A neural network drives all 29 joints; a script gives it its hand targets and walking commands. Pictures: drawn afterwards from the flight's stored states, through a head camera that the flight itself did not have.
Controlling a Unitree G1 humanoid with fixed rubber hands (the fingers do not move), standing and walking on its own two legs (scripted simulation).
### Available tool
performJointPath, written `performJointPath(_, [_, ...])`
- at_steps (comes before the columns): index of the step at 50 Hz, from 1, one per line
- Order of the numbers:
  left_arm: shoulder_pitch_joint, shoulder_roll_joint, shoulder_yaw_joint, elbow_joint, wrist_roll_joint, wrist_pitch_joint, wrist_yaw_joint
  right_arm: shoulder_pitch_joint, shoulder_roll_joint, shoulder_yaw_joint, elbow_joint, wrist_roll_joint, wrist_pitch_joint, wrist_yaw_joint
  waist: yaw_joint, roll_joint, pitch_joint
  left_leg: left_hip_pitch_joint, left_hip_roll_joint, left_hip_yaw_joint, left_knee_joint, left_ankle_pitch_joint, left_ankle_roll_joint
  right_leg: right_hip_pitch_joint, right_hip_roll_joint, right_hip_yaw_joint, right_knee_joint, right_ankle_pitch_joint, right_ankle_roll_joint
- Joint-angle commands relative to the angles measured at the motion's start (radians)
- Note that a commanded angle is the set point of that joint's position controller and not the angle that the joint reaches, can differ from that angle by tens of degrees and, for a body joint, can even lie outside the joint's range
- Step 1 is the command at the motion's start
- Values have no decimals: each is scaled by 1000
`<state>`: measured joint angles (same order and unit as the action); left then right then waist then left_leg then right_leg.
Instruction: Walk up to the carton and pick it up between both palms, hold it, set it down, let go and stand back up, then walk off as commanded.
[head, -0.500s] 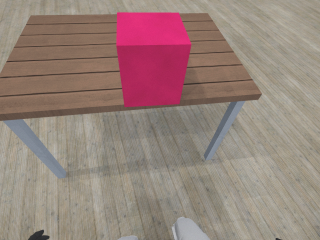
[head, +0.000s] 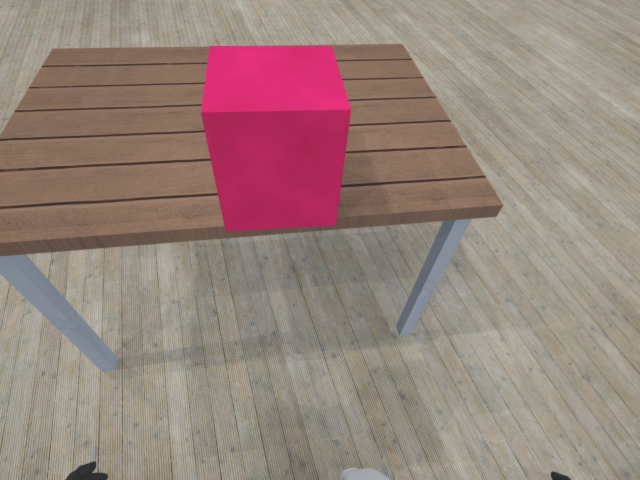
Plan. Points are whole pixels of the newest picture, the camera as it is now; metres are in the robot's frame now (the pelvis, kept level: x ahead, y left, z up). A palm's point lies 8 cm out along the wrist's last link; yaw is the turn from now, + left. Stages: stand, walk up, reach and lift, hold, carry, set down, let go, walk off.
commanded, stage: walk off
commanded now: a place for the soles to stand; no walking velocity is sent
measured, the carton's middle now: (277, 141) +0.66 +0.04 +0.04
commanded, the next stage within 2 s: stand in 0.52 s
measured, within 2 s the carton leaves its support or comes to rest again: neither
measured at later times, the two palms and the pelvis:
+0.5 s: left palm out of the picture +0.11 +0.29 -0.09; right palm out of the picture +0.06 -0.33 -0.09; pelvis +0.01 -0.01 +0.01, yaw +0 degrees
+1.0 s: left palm out of the picture +0.09 +0.29 -0.09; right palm out of the picture +0.05 -0.33 -0.09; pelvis +0.00 +0.00 +0.01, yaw +0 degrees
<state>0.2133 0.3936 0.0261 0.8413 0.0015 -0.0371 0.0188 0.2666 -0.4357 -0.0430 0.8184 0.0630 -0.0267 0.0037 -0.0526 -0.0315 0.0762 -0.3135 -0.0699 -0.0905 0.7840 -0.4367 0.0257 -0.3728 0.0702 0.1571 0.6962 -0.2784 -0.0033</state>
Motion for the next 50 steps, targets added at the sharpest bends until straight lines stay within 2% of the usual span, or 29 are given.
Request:
performJointPath(1, [8,254,79,-64,28,-30,-3,29,-178,-58,11,-82,-21,-24,42,-46,-63,-55,47,-30,109,-241,13,62,-344,432,-373,1,-276])
performJointPath(2, [-26,241,77,-72,32,-30,-4,30,-169,-55,13,-80,-19,-16,34,-76,-8,-40,53,-12,64,-196,15,24,-311,376,-401,-94,-248])
performJointPath(3, [-47,233,76,-71,35,-29,-8,35,-165,-52,30,-81,-19,-12,29,-117,4,-20,59,3,-5,-131,15,21,-276,337,-414,-137,-220])
performJointPath(4, [-52,226,74,-68,33,-25,-12,46,-156,-51,42,-78,-23,-11,26,-139,-11,16,61,21,-115,-43,17,36,-247,302,-414,-149,-189])
performJointPath(6, [-70,208,71,-75,26,-15,-18,73,-143,-51,56,-79,-34,-13,13,-146,-70,139,60,30,-298,88,24,45,-195,233,-377,-110,-139])
performJointPath(7, [-69,196,71,-74,21,-12,-21,83,-148,-55,61,-86,-38,-18,8,-150,-101,196,67,6,-340,126,32,36,-180,202,-354,-69,-117])
performJointPath(8, [-82,183,68,-73,15,-11,-24,72,-162,-58,59,-92,-42,-21,7,-128,-120,217,87,-56,-350,133,38,23,-155,183,-331,-50,-93])
performJointPath(9, [-85,169,68,-77,12,-10,-25,32,-184,-57,44,-97,-46,-20,19,-70,-110,171,140,-172,-386,37,56,22,-108,150,-286,-78,-73])
performJointPath(10, [-80,165,69,-66,13,-8,-25,-10,-190,-51,38,-99,-47,-18,40,-45,-49,64,179,-230,-427,-69,83,55,-73,100,-243,-111,-58])
performJointPath(11, [-70,166,70,-56,15,-9,-23,-41,-176,-42,36,-99,-47,-15,58,-50,-19,-3,181,-213,-424,-85,88,108,-69,79,-231,-98,-57])
performJointPath(12, [-75,167,69,-47,17,-13,-24,-48,-161,-37,38,-97,-45,-15,59,-52,-17,-14,164,-181,-408,-43,76,131,-81,98,-251,-68,-62])
performJointPath(14, [-77,184,69,-36,19,-23,-25,-40,-142,-35,40,-92,-45,-13,51,-58,-43,35,123,-105,-332,134,40,134,-129,156,-309,-6,-78])
performJointPath(16, [-87,193,67,-38,19,-27,-25,-24,-138,-36,42,-90,-44,-15,38,-51,-67,87,103,-73,-290,208,29,104,-157,190,-327,8,-92])
performJointPath(20, [-107,186,62,-39,19,-24,-24,-27,-140,-34,50,-90,-43,-15,34,-66,-80,110,113,-84,-312,201,34,96,-146,172,-326,-2,-86])
performJointPath(26, [-114,174,57,-38,16,-18,-25,-37,-151,-32,45,-94,-48,-18,41,-42,-81,91,143,-110,-348,218,51,126,-119,123,-279,40,-67])
performJointPath(27, [-133,162,35,-14,15,-16,-16,-74,-143,-16,70,-83,-45,-18,46,4,-27,60,134,-127,-353,289,42,116,-125,126,-266,159,-71])
performJointPath(29, [-123,166,32,-4,13,-16,-13,-72,-137,-11,74,-78,-42,-17,47,-1,-67,76,139,-125,-358,309,40,151,-130,119,-255,216,-74])
performJointPath(33, [-141,175,29,17,12,-13,-11,-86,-134,-7,79,-79,-36,-16,47,-13,-69,97,131,-109,-359,298,32,143,-143,134,-284,185,-75])
performJointPath(36, [-144,166,26,33,11,-10,-12,-88,-140,-5,87,-80,-34,-15,49,-23,-49,97,136,-112,-378,259,36,120,-137,134,-309,114,-69])
performJointPath(43, [-151,169,24,64,11,-10,-13,-98,-132,0,106,-81,-32,-16,53,-18,-54,106,138,-103,-405,265,35,144,-137,125,-330,116,-60])
performJointPath(50, [-154,166,24,86,12,-7,-15,-94,-132,0,121,-83,-31,-16,49,-23,-51,117,137,-95,-424,226,32,135,-136,128,-360,55,-53])
